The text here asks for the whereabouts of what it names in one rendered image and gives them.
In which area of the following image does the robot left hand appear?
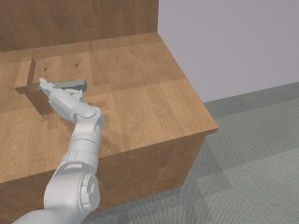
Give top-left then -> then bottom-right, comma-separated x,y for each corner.
39,77 -> 85,122

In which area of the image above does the counter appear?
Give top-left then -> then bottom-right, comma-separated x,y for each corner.
0,0 -> 219,224

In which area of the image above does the robot left forearm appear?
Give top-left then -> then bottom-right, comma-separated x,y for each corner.
43,102 -> 105,209

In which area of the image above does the left robot upper arm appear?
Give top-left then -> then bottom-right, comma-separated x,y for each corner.
11,171 -> 101,224

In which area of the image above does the tap lever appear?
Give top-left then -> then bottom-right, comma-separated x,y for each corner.
38,78 -> 88,94

